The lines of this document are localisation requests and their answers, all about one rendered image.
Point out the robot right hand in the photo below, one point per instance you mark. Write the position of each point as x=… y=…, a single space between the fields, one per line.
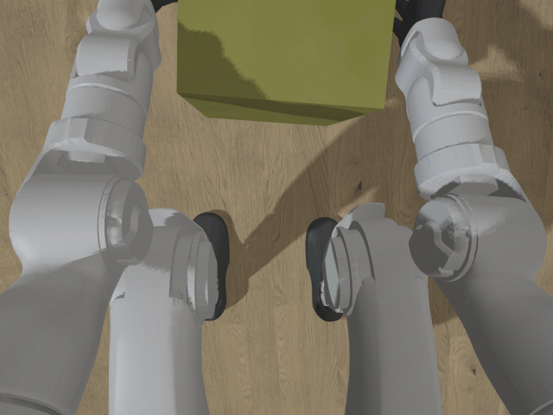
x=413 y=11

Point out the robot left upper arm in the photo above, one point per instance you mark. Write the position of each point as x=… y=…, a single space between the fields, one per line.
x=74 y=234

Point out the robot right upper arm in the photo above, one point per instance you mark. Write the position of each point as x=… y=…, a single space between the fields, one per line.
x=484 y=253

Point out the robot left thigh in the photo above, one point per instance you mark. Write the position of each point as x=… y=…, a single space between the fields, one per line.
x=155 y=363

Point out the right robot shin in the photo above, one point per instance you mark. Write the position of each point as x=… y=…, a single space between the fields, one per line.
x=366 y=211

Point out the carton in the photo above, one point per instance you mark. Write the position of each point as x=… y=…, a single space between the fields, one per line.
x=305 y=62

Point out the left robot forearm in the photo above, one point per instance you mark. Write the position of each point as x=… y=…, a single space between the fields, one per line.
x=100 y=131

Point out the right robot forearm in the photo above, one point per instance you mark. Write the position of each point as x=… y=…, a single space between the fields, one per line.
x=448 y=120

